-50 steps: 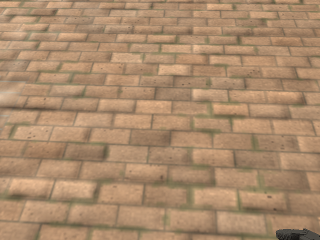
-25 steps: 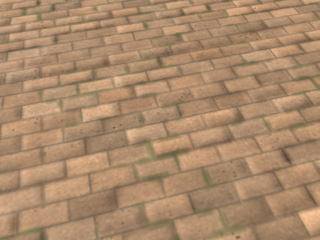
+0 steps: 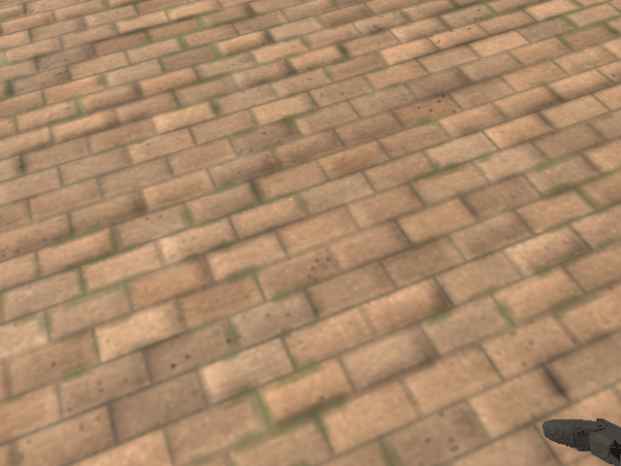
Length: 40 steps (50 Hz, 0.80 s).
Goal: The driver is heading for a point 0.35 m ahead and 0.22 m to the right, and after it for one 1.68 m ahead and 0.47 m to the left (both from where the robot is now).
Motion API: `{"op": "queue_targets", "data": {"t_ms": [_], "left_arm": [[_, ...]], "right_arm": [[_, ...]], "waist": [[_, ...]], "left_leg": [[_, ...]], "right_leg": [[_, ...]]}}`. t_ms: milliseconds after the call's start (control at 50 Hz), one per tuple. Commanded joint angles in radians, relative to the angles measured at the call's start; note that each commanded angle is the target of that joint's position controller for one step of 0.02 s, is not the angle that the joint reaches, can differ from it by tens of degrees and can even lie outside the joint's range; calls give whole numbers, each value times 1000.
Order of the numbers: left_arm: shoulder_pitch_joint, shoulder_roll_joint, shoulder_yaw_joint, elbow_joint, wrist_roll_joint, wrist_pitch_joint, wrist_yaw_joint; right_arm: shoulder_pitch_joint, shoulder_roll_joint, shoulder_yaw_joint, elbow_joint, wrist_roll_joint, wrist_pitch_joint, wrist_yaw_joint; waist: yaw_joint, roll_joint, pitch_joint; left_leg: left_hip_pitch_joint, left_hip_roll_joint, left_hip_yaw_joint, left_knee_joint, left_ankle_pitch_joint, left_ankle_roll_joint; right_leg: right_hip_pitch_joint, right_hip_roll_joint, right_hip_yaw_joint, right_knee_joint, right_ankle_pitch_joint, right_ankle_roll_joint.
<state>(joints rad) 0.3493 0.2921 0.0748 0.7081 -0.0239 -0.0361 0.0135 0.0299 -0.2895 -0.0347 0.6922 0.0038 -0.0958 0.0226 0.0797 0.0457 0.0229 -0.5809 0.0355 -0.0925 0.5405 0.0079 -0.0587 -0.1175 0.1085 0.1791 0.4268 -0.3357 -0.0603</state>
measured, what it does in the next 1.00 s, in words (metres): walks ahead: left foot, then right foot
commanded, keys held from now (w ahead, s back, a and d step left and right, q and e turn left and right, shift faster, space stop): w+e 0.44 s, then w+q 0.56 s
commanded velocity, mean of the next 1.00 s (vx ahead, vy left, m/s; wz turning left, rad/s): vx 0.50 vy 0.00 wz -0.18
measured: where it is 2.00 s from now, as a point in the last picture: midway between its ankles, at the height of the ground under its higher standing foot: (374, 229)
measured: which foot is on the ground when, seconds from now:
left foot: up 0.00-0.04, down 0.06-0.60, up 0.62-1.00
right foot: down 0.00-0.08, up 0.10-0.56, down 0.58-1.00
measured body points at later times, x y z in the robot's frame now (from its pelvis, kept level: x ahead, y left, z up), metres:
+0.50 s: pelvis +0.26 +0.00 +0.00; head +0.29 -0.02 +0.45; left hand +0.55 +0.16 -0.08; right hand +0.19 -0.28 -0.13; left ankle +0.17 +0.14 -0.74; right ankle +0.38 -0.18 -0.70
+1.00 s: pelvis +0.52 -0.10 +0.00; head +0.54 -0.10 +0.45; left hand +0.60 +0.17 -0.12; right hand +0.66 -0.37 -0.11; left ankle +0.72 +0.01 -0.69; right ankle +0.39 -0.18 -0.74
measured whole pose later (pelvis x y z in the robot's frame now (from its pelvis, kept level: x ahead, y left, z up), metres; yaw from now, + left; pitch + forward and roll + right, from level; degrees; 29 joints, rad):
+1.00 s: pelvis +0.52 -0.10 +0.00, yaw -7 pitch +1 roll -3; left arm 0.32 0.26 0.08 0.83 0.00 -0.08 0.01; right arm 0.13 -0.27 -0.05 0.78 0.02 -0.03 0.04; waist 0.06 0.05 0.03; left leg -0.66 0.10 0.00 0.71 0.02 0.01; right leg 0.08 0.02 -0.24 0.22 -0.31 -0.01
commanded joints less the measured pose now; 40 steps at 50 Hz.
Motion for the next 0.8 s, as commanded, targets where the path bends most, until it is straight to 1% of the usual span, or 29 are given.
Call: {"op": "queue_targets", "data": {"t_ms": [20,40,60,80,100,120,140,160,180,200,220,300,340,400,460,500,520,540,560,580,600,620,640,660,680,700,720,760,800], "left_arm": [[-14,150,42,-50,0,-4,7],[-22,127,35,-54,3,-1,6],[-21,74,16,-64,10,-4,2],[79,6,-5,-85,5,-10,3],[130,49,-7,-99,-15,-19,3],[63,139,16,-80,-20,-15,4],[-28,161,23,-94,-8,-8,3],[-72,149,24,-105,3,-5,2],[-84,134,27,-109,5,-1,-2],[-74,114,25,-108,-2,4,-6],[-69,92,22,-107,-5,10,-9],[-131,55,11,-132,3,18,-12],[-165,49,7,-135,2,13,-22],[-264,30,-3,-154,2,3,-43],[-346,15,-11,-183,-1,0,-60],[-365,21,-9,-200,1,-4,-64],[-350,41,-1,-201,7,-6,-64],[-289,71,14,-187,14,-8,-62],[-138,111,38,-140,18,-9,-57],[27,172,64,-91,23,-6,-41],[114,289,81,-76,39,-6,-24],[121,235,64,-91,35,-12,-23],[62,179,43,-79,33,-20,-27],[10,142,32,-66,25,-26,-28],[-50,104,21,-58,23,-32,-31],[-96,71,13,-58,27,-42,-33],[-124,61,13,-54,31,-52,-34],[-144,65,18,-32,37,-73,-30],[-143,73,23,-9,46,-81,-21]], "right_arm": [[0,-131,-49,-68,7,-27,2],[78,-142,-60,-47,3,-31,-1],[193,-178,-74,-34,-15,-37,-8],[317,-263,-94,-22,-35,-34,-15],[366,-260,-98,7,-15,-22,-3],[312,-167,-75,-16,-3,-18,-6],[268,-132,-64,-21,-6,-8,-12],[224,-112,-55,-20,-14,-3,-14],[200,-90,-48,-13,-19,-2,-16],[189,-82,-46,-8,-20,-5,-18],[190,-78,-47,0,-15,-10,-19],[218,-125,-65,36,-12,-18,-20],[217,-138,-68,48,-12,-12,-22],[237,-157,-71,66,-5,0,-28],[295,-176,-75,98,10,14,-26],[325,-191,-77,125,26,25,-19],[319,-208,-79,132,34,31,-19],[312,-223,-80,140,41,37,-20],[299,-217,-73,149,46,43,-22],[304,-177,-53,146,34,37,-24],[382,-45,-8,101,1,21,-11],[358,-98,-18,119,25,-3,-9],[270,-172,-45,88,58,-9,-6],[225,-154,-41,75,55,-9,-7],[211,-139,-43,81,36,-2,-11],[240,-134,-49,94,28,14,-13],[278,-113,-47,110,30,32,-13],[291,-74,-43,115,31,56,-15],[248,-65,-44,100,28,65,-20]], "waist": [[-62,-174,-36],[-103,-173,-63],[-156,-126,-158],[-147,100,-310],[-132,317,-344],[-157,164,-212],[-162,80,-117],[-143,38,-57],[-120,52,-23],[-105,76,-12],[-101,84,-11],[-105,34,-2],[-114,26,0],[-151,20,28],[-178,9,59],[-159,13,74],[-131,28,59],[-81,46,14],[10,39,-70],[84,20,-176],[38,-225,-339],[65,-224,-477],[63,-171,-308],[27,-159,-191],[-11,-133,-121],[-49,-159,-88],[-75,-166,-77],[-100,-136,-43],[-100,-115,-3]], "left_leg": [[184,-25,18,-41,-65,40],[288,-28,37,-73,-74,63],[489,61,-36,-63,-98,112],[836,292,-376,-108,-225,234],[921,411,-755,-228,-527,323],[819,375,-666,-263,-656,288],[696,335,-498,-262,-568,248],[580,289,-371,-277,-432,233],[508,253,-279,-298,-334,224],[460,227,-204,-323,-275,215],[445,217,-152,-343,-226,220],[482,240,-17,-381,-41,252],[507,227,61,-384,19,239],[522,210,162,-386,46,213],[570,233,195,-381,66,207],[615,262,185,-354,184,214],[638,267,187,-303,345,212],[649,261,195,-211,516,202],[603,227,224,-43,605,179],[414,181,228,183,448,142],[3,23,212,597,-282,71],[-80,-44,11,779,-604,63],[-166,11,-17,809,-551,70],[-173,59,9,752,-472,74],[-144,90,17,692,-404,68],[-81,115,8,658,-342,63],[-26,120,7,650,-297,55],[-18,120,4,626,-248,39],[-72,117,-13,563,-172,27]], "right_leg": [[-60,-239,232,-11,202,-125],[-72,-208,223,55,224,-102],[-135,-153,168,247,203,-65],[-403,-25,32,590,-68,7],[-639,-34,-6,811,-275,33],[-704,-93,16,903,-188,43],[-700,-127,-25,910,-108,46],[-664,-156,-39,868,-48,47],[-630,-185,-37,822,-10,45],[-586,-203,-48,791,12,44],[-572,-208,-63,770,24,46],[-633,-224,-71,638,134,66],[-626,-223,-89,531,233,68],[-577,-208,-147,361,353,58],[-540,-190,-182,252,330,34],[-500,-159,-197,194,232,2],[-451,-134,-217,167,173,-17],[-345,-105,-239,133,145,-39],[-126,-76,-263,62,223,-68],[179,-136,-188,95,280,-100],[568,-455,281,86,224,-245],[553,-554,542,-60,197,-305],[432,-508,356,-76,222,-246],[296,-456,205,-91,255,-204],[175,-410,112,-126,272,-174],[82,-378,38,-170,288,-155],[20,-368,-4,-214,278,-151],[-42,-370,-77,-273,324,-157],[-48,-364,-151,-299,354,-148]]}}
